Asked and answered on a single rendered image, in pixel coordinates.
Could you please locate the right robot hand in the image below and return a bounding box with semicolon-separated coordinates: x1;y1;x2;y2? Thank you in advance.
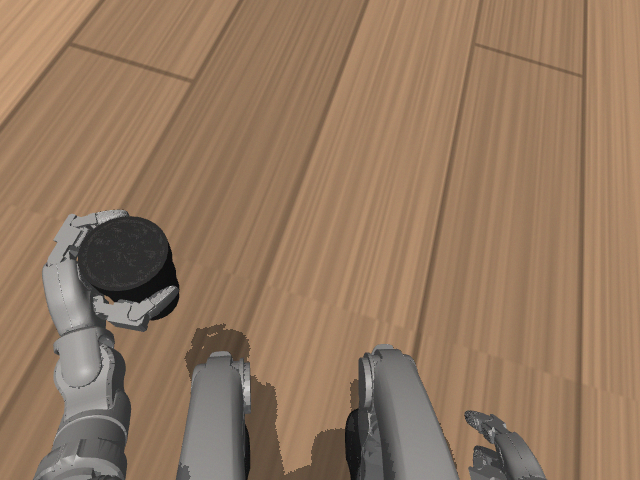
464;410;546;480

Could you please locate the right robot foot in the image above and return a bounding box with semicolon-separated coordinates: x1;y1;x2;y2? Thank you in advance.
345;409;361;480

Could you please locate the cup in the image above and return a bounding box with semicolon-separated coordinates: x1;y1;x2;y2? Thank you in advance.
78;216;179;320

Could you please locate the left robot hand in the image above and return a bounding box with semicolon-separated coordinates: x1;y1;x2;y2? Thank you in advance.
42;210;179;336

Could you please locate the left robot arm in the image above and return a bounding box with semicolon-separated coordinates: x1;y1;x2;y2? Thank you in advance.
33;326;131;480

